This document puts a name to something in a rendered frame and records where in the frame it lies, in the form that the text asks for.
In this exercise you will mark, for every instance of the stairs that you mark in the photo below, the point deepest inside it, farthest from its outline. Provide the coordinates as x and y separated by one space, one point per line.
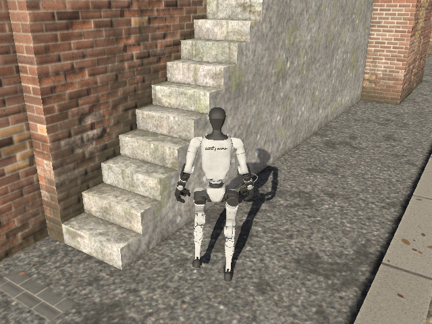
280 69

